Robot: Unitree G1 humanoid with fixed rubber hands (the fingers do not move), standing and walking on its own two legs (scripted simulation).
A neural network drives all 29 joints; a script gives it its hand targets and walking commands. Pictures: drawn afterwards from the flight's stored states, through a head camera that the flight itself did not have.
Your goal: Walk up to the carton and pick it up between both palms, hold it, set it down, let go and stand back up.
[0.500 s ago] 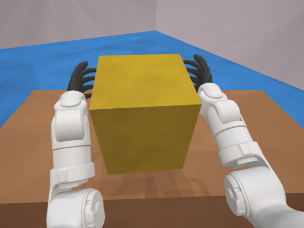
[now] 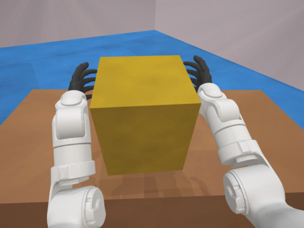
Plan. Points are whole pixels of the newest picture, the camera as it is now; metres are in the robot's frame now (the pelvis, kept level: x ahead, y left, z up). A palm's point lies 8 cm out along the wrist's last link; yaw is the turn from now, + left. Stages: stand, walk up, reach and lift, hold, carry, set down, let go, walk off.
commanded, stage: hold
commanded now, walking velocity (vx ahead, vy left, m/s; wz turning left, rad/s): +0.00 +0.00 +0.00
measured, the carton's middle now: (143, 116) +0.37 +0.01 +0.17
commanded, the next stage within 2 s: none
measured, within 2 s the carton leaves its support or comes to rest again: neither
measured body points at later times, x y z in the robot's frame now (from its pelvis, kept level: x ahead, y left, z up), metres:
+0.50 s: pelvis +0.00 +0.00 +0.00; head -0.07 +0.03 +0.44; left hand +0.37 +0.16 +0.25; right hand +0.39 -0.14 +0.26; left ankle +0.03 +0.13 -0.75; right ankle -0.01 -0.11 -0.75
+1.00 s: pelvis +0.00 +0.00 +0.00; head -0.07 +0.02 +0.44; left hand +0.37 +0.16 +0.25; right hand +0.38 -0.14 +0.27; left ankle +0.03 +0.13 -0.75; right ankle -0.01 -0.11 -0.75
